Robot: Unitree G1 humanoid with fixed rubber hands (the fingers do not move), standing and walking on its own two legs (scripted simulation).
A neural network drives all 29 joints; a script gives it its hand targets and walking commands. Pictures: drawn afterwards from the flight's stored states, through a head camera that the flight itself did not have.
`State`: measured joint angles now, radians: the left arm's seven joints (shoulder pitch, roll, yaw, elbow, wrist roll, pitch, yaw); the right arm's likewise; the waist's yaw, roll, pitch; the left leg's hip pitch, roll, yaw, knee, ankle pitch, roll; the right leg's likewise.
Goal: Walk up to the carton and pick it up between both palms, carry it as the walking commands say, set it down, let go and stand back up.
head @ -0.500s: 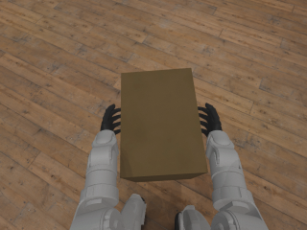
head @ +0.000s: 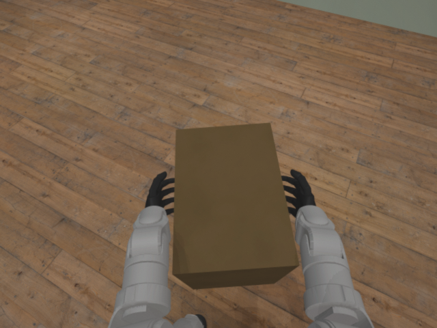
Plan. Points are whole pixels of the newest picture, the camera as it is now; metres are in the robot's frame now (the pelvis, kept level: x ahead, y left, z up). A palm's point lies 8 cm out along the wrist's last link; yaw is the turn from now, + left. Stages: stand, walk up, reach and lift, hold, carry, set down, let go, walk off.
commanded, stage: reach and lift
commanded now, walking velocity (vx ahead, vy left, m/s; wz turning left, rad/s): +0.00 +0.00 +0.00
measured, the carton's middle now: (228, 212) +0.36 +0.03 -0.09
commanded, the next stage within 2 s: none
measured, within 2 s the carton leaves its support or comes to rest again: neither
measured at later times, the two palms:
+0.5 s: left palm (149, 204) +0.31 +0.17 +0.05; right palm (317, 203) +0.33 -0.12 +0.06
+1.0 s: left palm (158, 201) +0.31 +0.15 +0.06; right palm (332, 210) +0.31 -0.13 +0.07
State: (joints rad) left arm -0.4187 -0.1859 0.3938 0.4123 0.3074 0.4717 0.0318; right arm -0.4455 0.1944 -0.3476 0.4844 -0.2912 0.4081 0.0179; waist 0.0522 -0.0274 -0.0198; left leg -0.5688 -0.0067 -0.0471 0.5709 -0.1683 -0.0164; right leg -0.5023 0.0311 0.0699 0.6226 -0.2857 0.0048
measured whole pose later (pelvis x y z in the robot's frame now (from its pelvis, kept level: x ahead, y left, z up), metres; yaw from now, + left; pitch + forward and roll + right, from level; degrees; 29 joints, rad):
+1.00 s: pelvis +0.01 +0.00 +0.02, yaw +0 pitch -8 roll +0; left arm -0.34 -0.16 0.26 0.32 0.27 0.75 0.05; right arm -0.35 0.18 -0.26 0.34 -0.28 0.71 0.00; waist 0.00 -0.02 0.04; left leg -0.11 -0.01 -0.05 0.40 -0.15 -0.01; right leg -0.04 0.02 0.07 0.44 -0.26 0.00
